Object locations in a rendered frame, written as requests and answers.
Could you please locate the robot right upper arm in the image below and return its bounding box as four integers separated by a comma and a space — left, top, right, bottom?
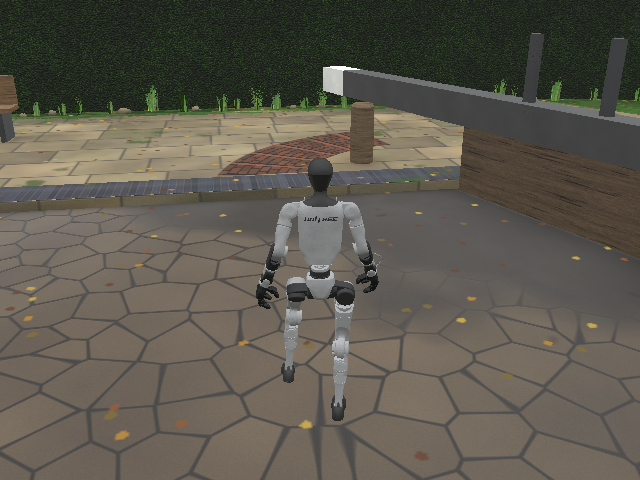
341, 201, 369, 255

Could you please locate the robot left upper arm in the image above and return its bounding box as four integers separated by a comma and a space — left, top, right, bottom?
272, 202, 300, 258

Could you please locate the robot right thigh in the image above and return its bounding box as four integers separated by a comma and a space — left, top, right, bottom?
332, 280, 355, 359

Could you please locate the robot left shin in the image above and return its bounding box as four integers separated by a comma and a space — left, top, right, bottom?
284, 309, 298, 370

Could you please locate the robot right forearm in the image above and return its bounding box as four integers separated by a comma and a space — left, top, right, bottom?
358, 240, 377, 277

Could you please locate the robot left hand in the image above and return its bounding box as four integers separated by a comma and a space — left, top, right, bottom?
256, 284, 279, 309

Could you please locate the robot right hand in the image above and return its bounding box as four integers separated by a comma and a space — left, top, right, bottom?
356, 273, 379, 293

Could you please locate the robot left forearm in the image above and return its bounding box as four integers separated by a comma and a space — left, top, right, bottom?
259, 243, 281, 288

